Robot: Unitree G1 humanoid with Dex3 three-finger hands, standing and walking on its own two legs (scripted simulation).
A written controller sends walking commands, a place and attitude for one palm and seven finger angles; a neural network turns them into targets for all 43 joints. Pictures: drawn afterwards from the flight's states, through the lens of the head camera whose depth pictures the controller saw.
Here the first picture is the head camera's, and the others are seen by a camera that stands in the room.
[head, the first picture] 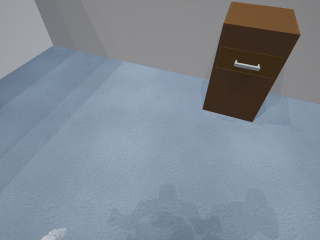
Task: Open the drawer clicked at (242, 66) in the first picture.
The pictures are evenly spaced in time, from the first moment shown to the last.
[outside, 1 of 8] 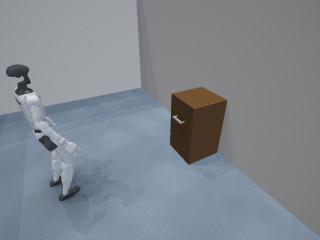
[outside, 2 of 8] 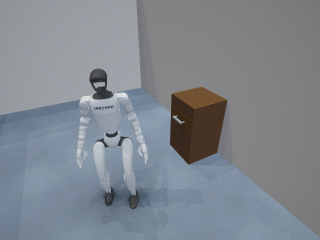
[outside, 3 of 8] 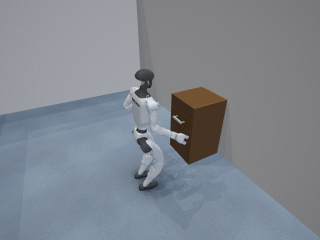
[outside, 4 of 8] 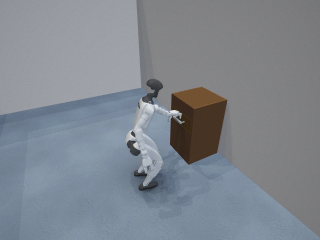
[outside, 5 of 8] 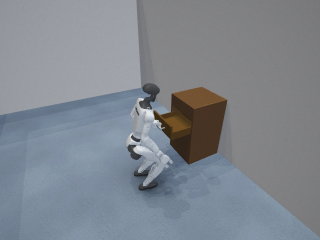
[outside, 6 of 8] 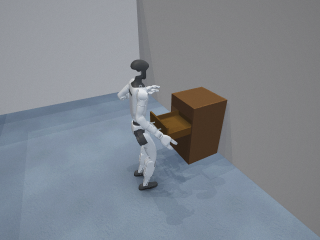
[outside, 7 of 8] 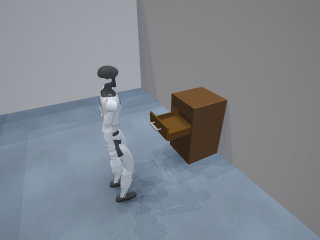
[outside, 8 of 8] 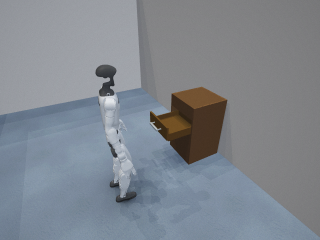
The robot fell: no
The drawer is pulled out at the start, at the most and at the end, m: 0.00 0.30 0.30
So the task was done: yes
